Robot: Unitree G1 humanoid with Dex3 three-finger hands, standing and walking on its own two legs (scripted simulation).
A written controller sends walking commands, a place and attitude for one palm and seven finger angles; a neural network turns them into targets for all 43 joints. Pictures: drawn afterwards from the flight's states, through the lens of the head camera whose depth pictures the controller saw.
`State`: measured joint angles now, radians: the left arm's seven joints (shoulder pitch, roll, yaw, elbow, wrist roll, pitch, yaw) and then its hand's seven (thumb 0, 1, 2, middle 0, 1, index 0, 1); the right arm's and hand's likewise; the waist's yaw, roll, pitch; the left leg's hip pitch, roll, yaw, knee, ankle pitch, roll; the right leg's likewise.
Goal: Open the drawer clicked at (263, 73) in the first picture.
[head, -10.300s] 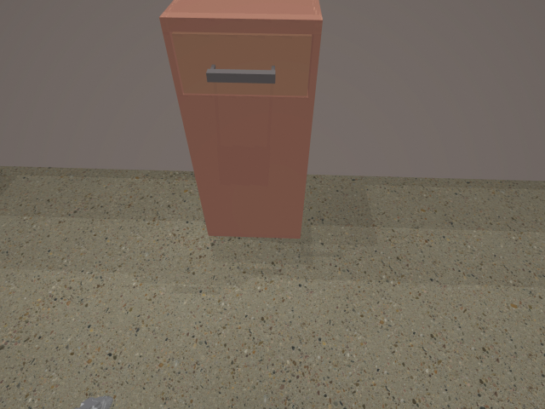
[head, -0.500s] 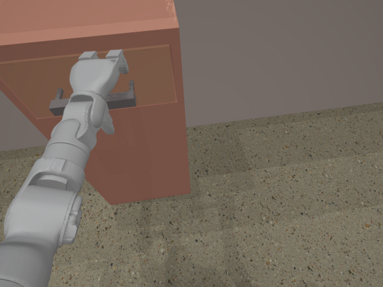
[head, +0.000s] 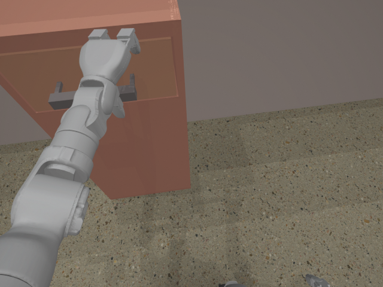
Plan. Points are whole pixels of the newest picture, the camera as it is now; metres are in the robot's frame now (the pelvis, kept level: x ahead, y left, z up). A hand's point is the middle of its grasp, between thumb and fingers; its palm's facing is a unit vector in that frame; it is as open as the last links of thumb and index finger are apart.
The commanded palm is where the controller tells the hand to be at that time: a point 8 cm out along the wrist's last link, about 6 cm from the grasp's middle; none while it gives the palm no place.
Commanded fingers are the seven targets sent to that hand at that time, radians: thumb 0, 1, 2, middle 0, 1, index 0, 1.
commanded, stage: move the hooked fingers above the handle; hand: left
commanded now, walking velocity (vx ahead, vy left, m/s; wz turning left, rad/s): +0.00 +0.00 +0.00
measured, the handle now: (95, 89) +0.56 +0.20 +0.06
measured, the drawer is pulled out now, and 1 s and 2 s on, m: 0.00 0.00 0.00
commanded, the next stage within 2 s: lower the fingers behind the handle in 1.46 s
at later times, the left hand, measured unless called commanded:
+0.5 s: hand (114, 100) +0.48 +0.13 +0.11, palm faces +0.01 -0.07 -1.00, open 13.8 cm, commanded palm +0.49 +0.20 +0.17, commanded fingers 0.00 -0.50 0.30 -0.30 -1.20 -0.30 -1.20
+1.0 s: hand (84, 98) +0.49 +0.20 +0.10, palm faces -0.17 +0.02 -0.99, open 13.7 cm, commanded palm +0.48 +0.21 +0.16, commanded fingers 0.00 -0.50 0.30 -0.30 -1.20 -0.30 -1.20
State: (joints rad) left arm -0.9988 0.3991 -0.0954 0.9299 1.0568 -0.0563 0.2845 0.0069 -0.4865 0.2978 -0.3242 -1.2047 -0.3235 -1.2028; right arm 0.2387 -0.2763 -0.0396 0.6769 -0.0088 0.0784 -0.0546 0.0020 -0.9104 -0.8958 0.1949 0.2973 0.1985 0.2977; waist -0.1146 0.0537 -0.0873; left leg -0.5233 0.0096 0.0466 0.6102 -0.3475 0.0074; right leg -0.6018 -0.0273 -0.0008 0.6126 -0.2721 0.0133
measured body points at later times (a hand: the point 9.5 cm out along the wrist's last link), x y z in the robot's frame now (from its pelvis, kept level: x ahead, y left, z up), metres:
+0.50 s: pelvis -0.02 +0.00 +0.00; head +0.06 -0.01 +0.44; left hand +0.47 +0.14 +0.16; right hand +0.04 -0.30 -0.12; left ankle -0.04 +0.11 -0.72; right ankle +0.00 -0.13 -0.72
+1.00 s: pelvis -0.02 +0.00 +0.00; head +0.06 -0.03 +0.44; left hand +0.50 +0.20 +0.16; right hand +0.00 -0.28 -0.13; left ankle -0.04 +0.11 -0.72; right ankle +0.00 -0.13 -0.72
